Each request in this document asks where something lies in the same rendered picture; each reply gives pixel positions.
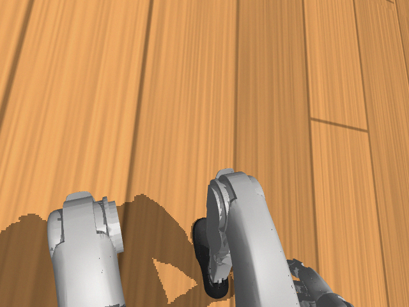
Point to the right robot foot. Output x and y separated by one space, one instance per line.
202 250

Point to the right robot arm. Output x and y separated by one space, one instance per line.
332 300

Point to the right robot hand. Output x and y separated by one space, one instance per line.
311 285

